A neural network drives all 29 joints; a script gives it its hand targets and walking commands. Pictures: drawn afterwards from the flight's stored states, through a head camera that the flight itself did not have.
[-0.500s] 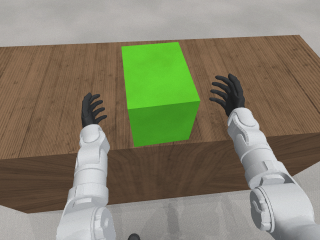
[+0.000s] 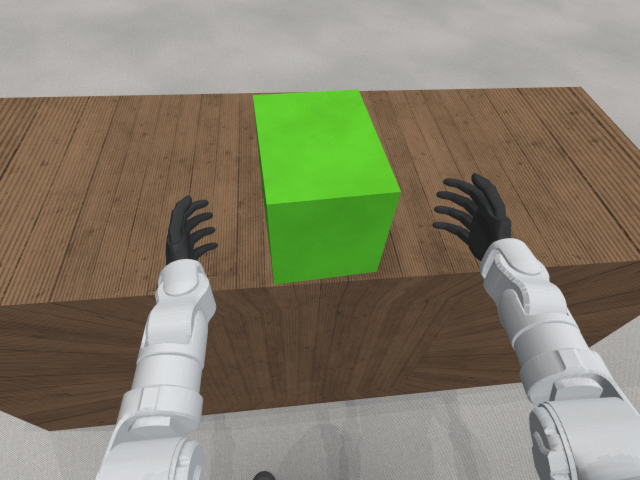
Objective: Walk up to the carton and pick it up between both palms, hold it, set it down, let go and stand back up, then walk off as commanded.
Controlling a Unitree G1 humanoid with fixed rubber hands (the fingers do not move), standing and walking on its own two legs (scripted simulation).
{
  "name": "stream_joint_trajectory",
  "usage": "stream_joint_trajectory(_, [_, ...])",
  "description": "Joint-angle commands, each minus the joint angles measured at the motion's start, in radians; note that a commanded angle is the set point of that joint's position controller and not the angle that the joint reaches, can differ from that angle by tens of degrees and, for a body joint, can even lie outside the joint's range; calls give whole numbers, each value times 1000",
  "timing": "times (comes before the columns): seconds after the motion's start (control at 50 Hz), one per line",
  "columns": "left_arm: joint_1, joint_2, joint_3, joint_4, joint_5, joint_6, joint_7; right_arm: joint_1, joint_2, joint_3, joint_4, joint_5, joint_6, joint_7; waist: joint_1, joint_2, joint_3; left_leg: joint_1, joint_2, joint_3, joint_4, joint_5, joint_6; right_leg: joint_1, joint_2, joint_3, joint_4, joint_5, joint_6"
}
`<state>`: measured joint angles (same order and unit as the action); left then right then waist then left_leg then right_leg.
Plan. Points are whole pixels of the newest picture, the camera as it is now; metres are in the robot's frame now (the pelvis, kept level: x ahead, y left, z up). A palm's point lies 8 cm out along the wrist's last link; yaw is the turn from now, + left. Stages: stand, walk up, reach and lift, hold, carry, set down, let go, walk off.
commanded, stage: set down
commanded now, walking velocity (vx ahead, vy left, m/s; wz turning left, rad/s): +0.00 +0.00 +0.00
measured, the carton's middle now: (316, 185) +0.53 +0.05 +0.03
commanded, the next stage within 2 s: none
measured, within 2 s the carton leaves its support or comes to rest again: neither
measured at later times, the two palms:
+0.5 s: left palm (168, 291) +0.32 +0.23 +0.05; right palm (515, 275) +0.36 -0.21 +0.06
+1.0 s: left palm (168, 336) +0.26 +0.21 +0.04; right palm (534, 338) +0.29 -0.22 +0.04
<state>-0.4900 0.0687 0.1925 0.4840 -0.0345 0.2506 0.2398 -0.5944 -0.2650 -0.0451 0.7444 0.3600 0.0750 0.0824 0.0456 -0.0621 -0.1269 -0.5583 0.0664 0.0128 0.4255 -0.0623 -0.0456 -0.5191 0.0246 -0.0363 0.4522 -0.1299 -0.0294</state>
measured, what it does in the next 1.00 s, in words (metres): stands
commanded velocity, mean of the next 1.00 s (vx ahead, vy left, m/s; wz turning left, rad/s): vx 0.00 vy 0.00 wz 0.00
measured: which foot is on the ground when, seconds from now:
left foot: down 0.00-1.00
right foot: down 0.00-1.00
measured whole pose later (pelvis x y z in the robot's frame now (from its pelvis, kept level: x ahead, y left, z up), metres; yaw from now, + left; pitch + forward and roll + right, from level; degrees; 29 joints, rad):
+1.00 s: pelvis +0.02 -0.01 +0.01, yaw +0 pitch -2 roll +0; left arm 0.06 0.07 0.09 0.02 -0.03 0.31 0.19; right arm 0.02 -0.27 -0.01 0.35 0.31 0.02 0.05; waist 0.05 -0.07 -0.01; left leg -0.26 0.07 0.01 0.43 -0.13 -0.05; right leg -0.22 0.03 -0.04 0.45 -0.20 -0.03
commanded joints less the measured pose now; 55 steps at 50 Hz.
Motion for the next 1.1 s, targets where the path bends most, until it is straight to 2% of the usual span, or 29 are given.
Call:
stream_joint_trajectory(0.0, [-254,89,-157,-485,-58,-28,23,-258,-239,69,-402,12,-66,12,117,57,-604,405,-39,-12,-23,-47,8,319,30,85,-63,-96,-10])
stream_joint_trajectory(0.02, [-298,97,-148,-490,-52,-24,23,-290,-234,70,-405,9,-64,10,118,68,-592,401,-39,-4,-22,-57,6,303,30,87,-64,-120,-9])
stream_joint_trajectory(0.06, [-147,61,-184,-585,-54,-1,19,-166,-258,64,-447,25,-72,12,87,96,-582,469,-31,-22,-24,15,-2,331,39,77,-64,-14,-17])
stream_joint_trajectory(0.08, [-227,90,-154,-514,-53,13,8,-237,-256,69,-434,20,-62,5,101,90,-548,438,-36,-1,-28,-11,3,307,30,84,-75,-65,-9])
stream_joint_trajectory(0.2, [-11,66,-166,-629,-55,64,-27,-54,-262,71,-559,42,-79,-13,63,76,-428,506,-43,0,-25,119,8,348,28,77,-92,49,-6])
stream_joint_trajectory(0.24, [-6,69,-152,-635,-52,60,-40,-45,-247,74,-582,28,-86,-19,63,76,-389,499,-51,9,-25,142,9,355,24,79,-100,57,-6])
stream_joint_trajectory(0.26, [-100,88,-144,-556,-47,57,-43,-130,-227,71,-561,19,-78,-21,74,83,-349,454,-54,15,-27,85,11,318,13,86,-97,-15,-3])
stream_joint_trajectory(0.3, [171,44,-164,-710,-41,54,-51,123,-238,88,-622,43,-98,-23,51,67,-325,556,-49,5,-30,226,9,397,26,72,-103,151,-4])
stream_joint_trajectory(0.34, [19,73,-153,-686,-54,43,-66,-15,-229,94,-637,27,-98,-33,59,89,-325,541,-57,22,-18,225,1,344,16,68,-104,115,1])
stream_joint_trajectory(0.38, [158,57,-163,-730,-38,35,-63,127,-218,94,-638,25,-107,-30,49,79,-289,553,-54,8,-26,238,7,371,18,71,-109,140,-1])
stream_joint_trajectory(0.4, [283,36,-172,-804,-34,26,-67,240,-224,105,-675,40,-126,-33,39,92,-283,603,-55,3,-21,309,3,407,22,72,-109,226,-5])
stream_joint_trajectory(0.44, [126,74,-169,-752,-58,16,-76,95,-220,99,-695,11,-120,-40,42,90,-287,548,-60,20,-19,258,1,356,11,68,-103,159,1])
stream_joint_trajectory(0.48, [308,50,-192,-824,-53,6,-72,266,-219,85,-706,10,-134,-36,17,91,-266,601,-54,7,-25,294,0,381,18,62,-113,206,-5])
stream_joint_trajectory(0.52, [333,51,-192,-849,-56,-4,-84,287,-215,111,-748,17,-148,-41,20,90,-252,620,-59,11,-19,343,-4,400,17,50,-113,273,-3])
stream_joint_trajectory(0.58, [281,74,-199,-823,-67,-17,-77,253,-210,87,-741,-1,-148,-36,14,88,-241,561,-57,11,-25,249,4,361,9,61,-110,152,-7])
stream_joint_trajectory(0.6, [374,52,-220,-851,-64,-17,-72,337,-217,72,-736,-1,-150,-32,-6,89,-220,585,-55,2,-35,249,8,381,12,60,-113,170,-9])
stream_joint_trajectory(0.62, [286,79,-209,-838,-72,-19,-71,258,-210,80,-748,-6,-148,-35,10,94,-227,559,-56,15,-34,220,5,362,10,56,-109,122,-10])
stream_joint_trajectory(0.68, [377,55,-231,-861,-69,-29,-61,354,-206,78,-761,-5,-153,-26,3,79,-190,567,-54,9,-48,192,13,364,6,59,-116,94,-11])
stream_joint_trajectory(0.7, [456,31,-256,-897,-71,-18,-58,415,-225,70,-761,2,-157,-21,-19,84,-193,607,-50,-3,-48,225,8,379,13,51,-117,144,-19])
stream_joint_trajectory(0.72, [332,59,-236,-824,-71,-19,-62,304,-201,78,-765,-15,-150,-26,1,79,-176,553,-54,8,-50,163,13,341,1,58,-119,68,-16])
stream_joint_trajectory(0.74, [409,49,-243,-835,-64,-20,-55,374,-198,67,-759,-14,-151,-22,-5,77,-148,562,-54,3,-58,140,15,341,1,60,-123,43,-20])
stream_joint_trajectory(0.76, [326,67,-233,-803,-67,-16,-51,306,-191,59,-753,-25,-143,-26,3,73,-145,528,-58,13,-63,79,21,319,-6,71,-126,-19,-15])
stream_joint_trajectory(0.78, [424,44,-252,-805,-62,-11,-45,395,-196,53,-721,-20,-138,-15,-5,63,-102,533,-54,2,-74,53,22,327,-8,79,-131,-37,-17])
stream_joint_trajectory(0.84, [454,34,-236,-759,-41,-1,-43,448,-167,68,-718,-28,-124,-17,14,67,-63,527,-60,16,-104,-12,24,335,-20,92,-154,-101,-11])
stream_joint_trajectory(0.86, [387,49,-232,-746,-51,1,-43,380,-165,64,-758,-39,-121,-21,14,57,-74,512,-60,19,-106,-48,22,318,-24,96,-153,-136,-11])
stream_joint_trajectory(0.88, [462,37,-246,-770,-52,0,-37,444,-175,54,-742,-31,-120,-17,12,53,-62,531,-58,14,-113,-52,22,320,-20,94,-158,-141,-7])
stream_joint_trajectory(0.96, [339,70,-243,-702,-74,4,-34,361,-121,40,-765,-61,-100,-27,13,41,-18,453,-62,30,-135,-230,32,274,-44,116,-171,-319,6])
stream_joint_trajectory(1.0, [409,60,-255,-701,-77,7,-32,426,-116,31,-780,-63,-98,-27,17,18,4,470,-57,22,-140,-242,31,271,-42,109,-177,-339,5])
stream_joint_trajectory(1.08, [462,48,-262,-744,-71,11,-24,493,-115,29,-806,-70,-100,-25,12,46,-5,509,-56,20,-138,-197,24,271,-34,96,-174,-277,1])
